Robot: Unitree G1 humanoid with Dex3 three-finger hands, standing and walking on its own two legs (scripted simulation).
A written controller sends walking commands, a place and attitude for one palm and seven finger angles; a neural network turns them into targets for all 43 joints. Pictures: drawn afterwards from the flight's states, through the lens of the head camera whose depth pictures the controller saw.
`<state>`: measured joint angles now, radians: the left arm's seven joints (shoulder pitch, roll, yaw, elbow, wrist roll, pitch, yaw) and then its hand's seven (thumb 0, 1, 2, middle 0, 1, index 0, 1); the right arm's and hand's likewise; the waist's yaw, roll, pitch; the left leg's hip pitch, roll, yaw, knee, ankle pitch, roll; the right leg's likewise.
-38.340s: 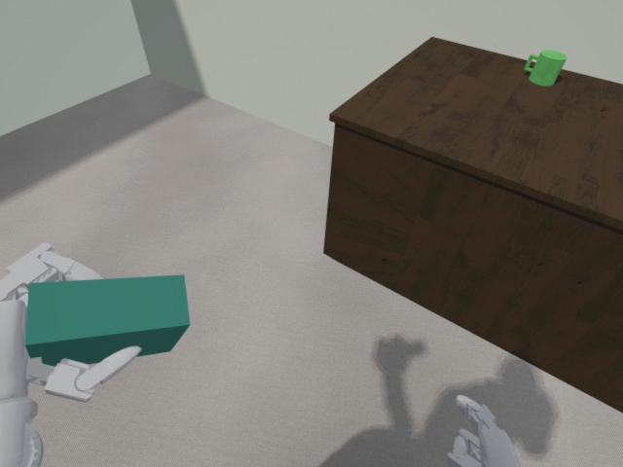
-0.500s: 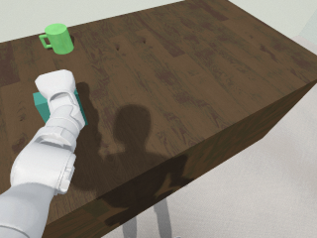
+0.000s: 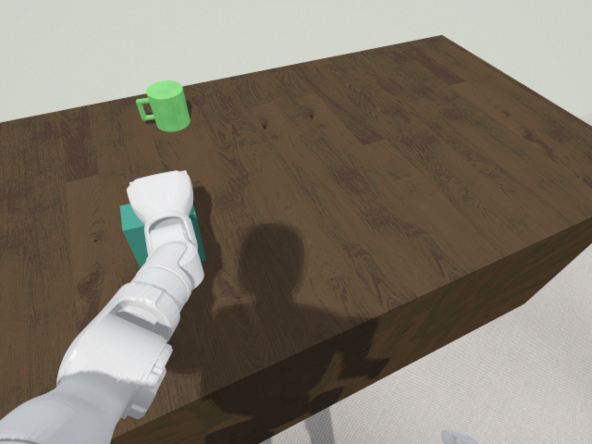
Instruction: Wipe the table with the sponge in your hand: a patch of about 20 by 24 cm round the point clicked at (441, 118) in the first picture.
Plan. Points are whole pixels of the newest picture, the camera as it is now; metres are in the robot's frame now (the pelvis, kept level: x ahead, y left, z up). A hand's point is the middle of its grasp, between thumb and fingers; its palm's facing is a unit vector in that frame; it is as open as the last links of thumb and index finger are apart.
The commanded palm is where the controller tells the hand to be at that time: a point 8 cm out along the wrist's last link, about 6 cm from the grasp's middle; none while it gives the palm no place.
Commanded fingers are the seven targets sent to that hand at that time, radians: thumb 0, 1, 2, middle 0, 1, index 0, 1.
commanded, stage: wipe back along the third lane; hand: left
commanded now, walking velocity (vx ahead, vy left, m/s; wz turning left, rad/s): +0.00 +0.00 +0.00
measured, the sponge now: (169, 243) +0.42 +0.23 -0.01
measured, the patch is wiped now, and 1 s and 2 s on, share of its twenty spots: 0.95 0.95 0.95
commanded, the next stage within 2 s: none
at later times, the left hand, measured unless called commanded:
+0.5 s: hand (178, 243) +0.39 +0.19 +0.05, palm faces +0.00 -0.03 -1.00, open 9.7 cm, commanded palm +0.33 +0.16 +0.07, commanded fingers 0.00 0.10 1.30 -1.20 -1.60 -1.20 -1.60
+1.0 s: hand (191, 275) +0.33 +0.16 +0.05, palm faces -0.01 -0.02 -1.00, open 9.7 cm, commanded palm +0.29 +0.14 +0.07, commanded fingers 0.00 0.10 1.30 -1.20 -1.60 -1.20 -1.60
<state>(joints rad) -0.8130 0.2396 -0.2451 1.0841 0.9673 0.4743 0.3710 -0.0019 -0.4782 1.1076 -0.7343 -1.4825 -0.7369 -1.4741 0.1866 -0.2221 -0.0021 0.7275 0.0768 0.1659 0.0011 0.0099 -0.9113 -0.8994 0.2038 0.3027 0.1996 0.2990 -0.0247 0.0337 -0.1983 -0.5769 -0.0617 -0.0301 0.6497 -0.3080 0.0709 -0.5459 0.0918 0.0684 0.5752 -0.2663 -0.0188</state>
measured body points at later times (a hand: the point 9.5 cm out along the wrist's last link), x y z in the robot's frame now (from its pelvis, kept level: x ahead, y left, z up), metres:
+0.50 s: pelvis +0.02 +0.00 +0.01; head +0.01 -0.01 +0.46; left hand +0.38 +0.19 +0.10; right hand +0.22 -0.22 -0.09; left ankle -0.01 +0.07 -0.72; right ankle +0.00 -0.12 -0.72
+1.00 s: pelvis -0.01 -0.03 +0.01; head -0.03 -0.05 +0.46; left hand +0.33 +0.16 +0.10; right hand +0.21 -0.24 -0.08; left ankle -0.01 +0.07 -0.72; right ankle +0.00 -0.12 -0.72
